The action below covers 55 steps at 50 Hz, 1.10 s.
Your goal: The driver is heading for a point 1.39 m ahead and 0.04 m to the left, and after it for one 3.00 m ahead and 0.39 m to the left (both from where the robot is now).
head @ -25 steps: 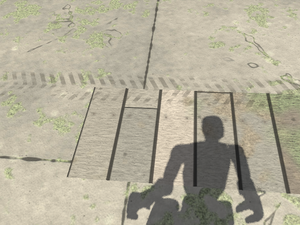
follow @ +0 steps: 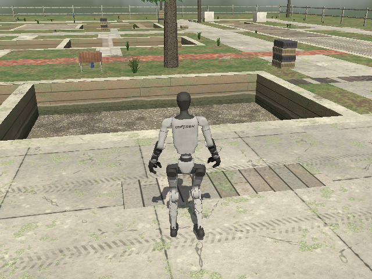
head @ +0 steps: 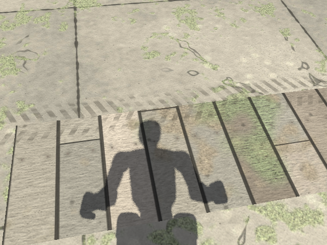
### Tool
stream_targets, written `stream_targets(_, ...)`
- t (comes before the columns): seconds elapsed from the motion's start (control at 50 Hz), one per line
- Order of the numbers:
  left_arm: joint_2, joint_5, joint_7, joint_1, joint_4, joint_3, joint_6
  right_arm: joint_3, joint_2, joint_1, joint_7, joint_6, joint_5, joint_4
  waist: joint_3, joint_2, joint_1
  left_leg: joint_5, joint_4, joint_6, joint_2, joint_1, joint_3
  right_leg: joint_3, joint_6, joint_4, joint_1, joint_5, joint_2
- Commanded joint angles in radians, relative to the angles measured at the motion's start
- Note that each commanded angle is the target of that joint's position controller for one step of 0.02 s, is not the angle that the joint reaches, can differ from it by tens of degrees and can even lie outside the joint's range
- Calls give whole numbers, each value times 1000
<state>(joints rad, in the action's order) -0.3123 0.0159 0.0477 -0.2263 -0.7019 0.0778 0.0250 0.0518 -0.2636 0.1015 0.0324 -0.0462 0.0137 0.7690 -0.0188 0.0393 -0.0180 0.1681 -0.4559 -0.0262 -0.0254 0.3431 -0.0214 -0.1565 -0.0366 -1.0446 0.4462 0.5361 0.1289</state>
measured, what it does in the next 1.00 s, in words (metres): walks ahead: right foot, then left foot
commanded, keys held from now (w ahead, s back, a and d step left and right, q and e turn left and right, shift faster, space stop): e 0.02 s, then no key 0.18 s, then w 0.80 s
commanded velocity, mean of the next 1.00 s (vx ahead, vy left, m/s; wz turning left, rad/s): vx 0.29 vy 0.00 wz -0.15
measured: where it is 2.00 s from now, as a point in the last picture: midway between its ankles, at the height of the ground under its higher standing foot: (183, 162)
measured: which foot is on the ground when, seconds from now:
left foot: down 0.00-0.32, up 0.34-0.78, down 0.80-1.00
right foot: up 0.00-0.30, down 0.32-0.80, up 0.82-1.00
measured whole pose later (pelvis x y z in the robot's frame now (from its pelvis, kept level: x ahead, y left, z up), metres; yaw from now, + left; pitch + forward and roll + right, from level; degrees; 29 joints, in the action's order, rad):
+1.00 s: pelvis +0.30 +0.00 +0.00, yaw -6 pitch +1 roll +1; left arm -0.29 0.02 0.01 -0.29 -0.75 0.05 -0.07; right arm 0.05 -0.26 0.26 -0.04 -0.10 0.00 0.80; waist -0.02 0.04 0.01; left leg 0.17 -0.37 -0.08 -0.06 0.24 0.06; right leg -0.04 0.03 -1.15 0.56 0.27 -0.10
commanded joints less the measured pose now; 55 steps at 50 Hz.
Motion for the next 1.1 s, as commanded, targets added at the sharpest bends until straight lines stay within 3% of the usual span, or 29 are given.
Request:
stream_targets(0.02,-100,2,-3,-84,40,35,18,20,-109,-29,9,7,-2,-83,101,-130,-12,-344,124,-193,282,-195,-209,34,-56,-214,153,-84,-100)
stream_targets(0.08,-34,4,-7,-29,83,8,15,24,-127,28,13,20,5,-64,92,-173,24,-353,155,-220,247,-195,-130,90,-60,-84,124,-120,-102)
stream_targets(0.14,-18,-9,-11,5,112,-8,8,31,-155,37,11,25,-3,-61,121,-183,36,-389,144,-239,278,-218,-113,103,-51,81,55,-109,-131)
stream_targets(0.2,-27,-9,-21,12,118,-12,6,36,-179,37,-1,29,-15,-58,128,-209,45,-349,137,-238,288,-190,-105,142,-30,240,-56,-129,-135)
stream_targets(0.26,-24,-2,-37,-27,101,-12,2,34,-186,61,-17,30,-41,-43,105,-201,29,157,167,-204,275,-88,-128,198,29,477,-213,-221,-109)
stream_targets(0.3,-25,-3,-41,-93,71,-8,-9,13,-135,77,-30,22,-39,-28,77,-176,-12,369,123,-125,221,56,-103,200,83,618,-408,-227,-90)
stream_targets(0.32,-59,-5,-34,-178,58,1,-15,-9,-67,53,-40,12,-19,-40,90,-72,-46,387,-65,-51,156,195,-36,4,126,685,-541,-131,-233)
stream_targets(0.34,-188,-15,-32,-226,57,30,-18,-22,-15,11,-48,-10,-9,-93,56,205,-48,407,-333,19,23,434,120,-339,250,805,-563,47,-460)
stream_targets(0.36,-206,-32,-38,-245,48,38,-45,14,-130,-88,-39,-27,-36,-122,-51,162,-96,408,-500,9,64,511,0,-501,354,914,-421,165,-526)
stream_targets(0.38,-147,-30,-39,-183,54,19,-71,31,-169,-52,-40,-32,-57,-113,-107,147,-44,305,-555,-8,99,546,-38,-443,332,928,-408,192,-492)
stream_targets(0.42,-79,-10,-41,-105,65,-1,-100,39,-163,25,-42,-35,-35,-60,-91,134,0,136,-562,-13,123,537,-42,-281,262,930,-435,15,-405)
stream_targets(0.46,-60,-15,-41,-119,58,-7,-109,34,-126,32,-51,-42,-23,-42,-59,77,5,1,-565,-1,127,496,-21,-164,239,936,-437,-212,-359)
stream_targets(0.5,-56,-15,-41,-158,42,-4,-111,28,-97,21,-58,-45,-24,-41,-39,56,-6,-80,-518,16,124,491,-3,-86,238,935,-457,-344,-338)
stream_targets(0.6,-89,-9,-38,-226,-1,7,-107,6,-57,-115,-70,-49,-29,-91,-73,70,-58,-208,-249,38,95,405,28,7,232,935,-425,-439,-322)
stream_targets(0.66,-108,0,-37,-257,-26,12,-105,-1,-60,-175,-86,-55,-37,-120,-102,67,-74,-194,-160,24,79,364,40,11,236,922,-434,-447,-352)
stream_targets(0.72,-121,10,-35,-253,-46,17,-98,0,-81,-180,-99,-63,-39,-140,-107,77,-50,-124,-96,-18,70,321,36,5,219,881,-484,-525,-389)
stream_targets(0.76,-142,6,-33,-232,-49,22,-89,13,-113,-115,-96,-65,-37,-133,-49,100,-4,-66,-75,-53,30,189,69,21,197,786,-510,-785,-387)
stream_targets(0.78,-143,3,-31,-218,-50,21,-83,30,-143,-5,-87,-63,-34,-106,32,98,60,-68,-55,-79,-7,27,99,61,175,641,-498,-993,-351)
stream_targets(0.8,-124,-4,-27,-221,-44,11,-80,52,-190,167,-74,-60,-33,-63,156,80,134,-94,-75,-116,17,-245,74,100,142,427,-386,-1033,-303)
stream_targets(0.82,-33,-16,-32,-300,-11,-19,-90,75,-293,332,-62,-57,-5,-43,353,-125,144,-24,-83,-249,298,-680,-310,142,75,13,-20,-670,-196)
stream_targets(0.84,29,-4,-36,-354,-28,-40,-113,67,-274,386,-72,-58,-11,-17,485,-321,124,210,111,-322,430,-805,-723,17,55,-202,182,42,-59)
stream_targets(0.86,-80,29,-42,-240,-18,-12,-126,44,-194,324,-68,-58,-23,-21,318,-241,134,286,165,-265,394,-688,-654,-15,66,-298,297,5,-124)
stream_targets(0.88,-104,35,-45,-153,7,-8,-132,34,-166,240,-65,-54,-28,-32,175,-171,108,223,179,-231,366,-526,-505,35,80,-277,324,-94,-181)
stream_targets(0.9,-97,18,-41,-110,10,-9,-134,26,-142,172,-64,-51,-23,-43,101,-91,75,113,202,-213,325,-374,-399,62,80,-223,281,-182,-224)
stream_targets(0.92,-86,4,-39,-108,5,-4,-127,20,-119,132,-67,-53,-10,-52,57,-94,39,30,234,-204,279,-267,-316,65,79,-175,229,-240,-255)
stream_targets(0.94,-67,3,-40,-138,-5,-5,-116,18,-110,113,-69,-57,-3,-52,56,-122,12,-1,267,-207,255,-205,-270,63,75,-157,173,-276,-272)
stream_targets(1.0,-32,-3,-35,-142,-13,-9,-91,22,-116,118,-69,-76,-12,-28,17,-115,-16,-127,324,-230,231,-128,-166,85,50,-99,176,-333,-282)
stream_targets(1.04,-32,-16,-31,-67,14,-9,-92,25,-128,147,-62,-77,-15,-10,-16,-97,-2,-217,336,-231,224,-140,-124,92,29,-8,244,-417,-289)
stream_targets(1.1,-8,-15,-41,42,42,-19,-109,24,-141,189,-51,-66,-21,6,-30,-86,34,-269,334,-199,190,-176,-56,117,28,212,247,-584,-271)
